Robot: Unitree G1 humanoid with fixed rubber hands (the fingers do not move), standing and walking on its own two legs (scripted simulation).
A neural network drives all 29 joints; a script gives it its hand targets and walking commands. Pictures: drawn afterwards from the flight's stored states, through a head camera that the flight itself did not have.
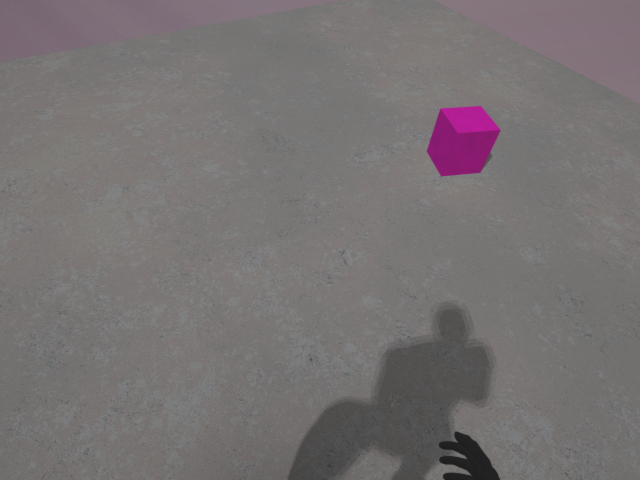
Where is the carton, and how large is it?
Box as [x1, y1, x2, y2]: [427, 106, 500, 175]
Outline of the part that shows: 480,106 440,109 427,152 441,175 471,173 480,171 500,130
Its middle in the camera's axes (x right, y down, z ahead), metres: +0.69 -0.48 +1.88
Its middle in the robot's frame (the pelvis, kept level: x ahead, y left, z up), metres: +1.68 -0.66 -0.63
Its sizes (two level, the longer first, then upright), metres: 0.210 0.200 0.250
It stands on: the floor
